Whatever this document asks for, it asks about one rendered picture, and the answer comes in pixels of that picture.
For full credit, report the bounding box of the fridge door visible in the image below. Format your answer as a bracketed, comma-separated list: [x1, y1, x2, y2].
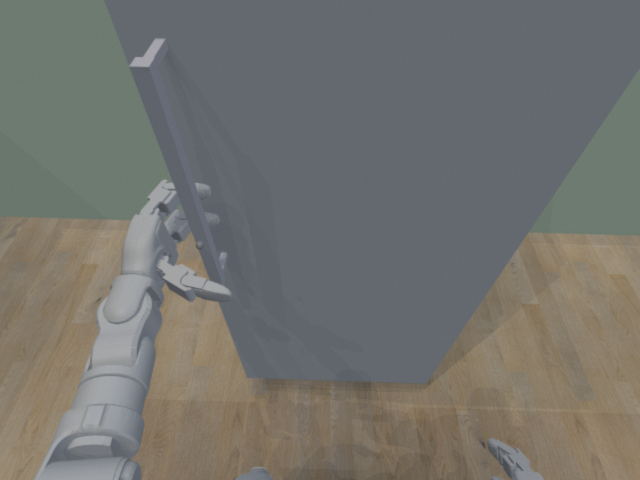
[104, 0, 640, 384]

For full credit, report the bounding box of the robot left shin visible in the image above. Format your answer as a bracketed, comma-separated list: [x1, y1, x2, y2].
[249, 467, 270, 476]

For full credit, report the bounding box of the robot right hand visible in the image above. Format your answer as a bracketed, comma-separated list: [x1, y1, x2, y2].
[487, 438, 544, 480]

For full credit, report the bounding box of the robot left hand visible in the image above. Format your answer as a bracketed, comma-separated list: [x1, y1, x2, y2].
[121, 180, 233, 302]

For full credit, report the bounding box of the left robot forearm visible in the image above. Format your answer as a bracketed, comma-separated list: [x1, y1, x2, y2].
[33, 274, 164, 480]

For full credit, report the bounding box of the handle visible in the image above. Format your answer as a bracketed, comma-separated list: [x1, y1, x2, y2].
[129, 38, 228, 286]

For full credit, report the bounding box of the robot left upper arm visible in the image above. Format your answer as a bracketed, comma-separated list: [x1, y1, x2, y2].
[37, 457, 141, 480]

